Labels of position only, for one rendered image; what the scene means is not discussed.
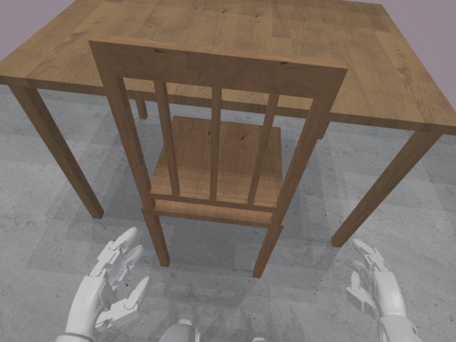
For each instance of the robot left thigh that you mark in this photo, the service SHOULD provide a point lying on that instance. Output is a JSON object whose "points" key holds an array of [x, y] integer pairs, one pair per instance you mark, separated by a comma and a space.
{"points": [[181, 332]]}

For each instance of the robot right forearm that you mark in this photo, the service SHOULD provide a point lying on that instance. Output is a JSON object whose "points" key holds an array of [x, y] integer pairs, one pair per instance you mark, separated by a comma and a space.
{"points": [[394, 328]]}

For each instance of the table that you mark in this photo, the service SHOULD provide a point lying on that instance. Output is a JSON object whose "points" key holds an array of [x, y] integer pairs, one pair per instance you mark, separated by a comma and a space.
{"points": [[386, 84]]}

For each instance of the robot left hand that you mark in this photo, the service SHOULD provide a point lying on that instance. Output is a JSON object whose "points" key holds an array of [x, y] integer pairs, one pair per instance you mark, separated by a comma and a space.
{"points": [[98, 289]]}

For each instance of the robot right hand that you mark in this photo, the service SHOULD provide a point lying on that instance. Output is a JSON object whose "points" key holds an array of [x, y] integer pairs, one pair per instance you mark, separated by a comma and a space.
{"points": [[381, 285]]}

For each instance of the chair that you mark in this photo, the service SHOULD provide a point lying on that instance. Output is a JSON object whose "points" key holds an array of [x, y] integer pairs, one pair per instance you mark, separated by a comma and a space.
{"points": [[214, 170]]}

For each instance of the left robot shin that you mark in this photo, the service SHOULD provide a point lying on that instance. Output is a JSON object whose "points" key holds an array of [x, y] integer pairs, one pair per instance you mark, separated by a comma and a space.
{"points": [[185, 322]]}

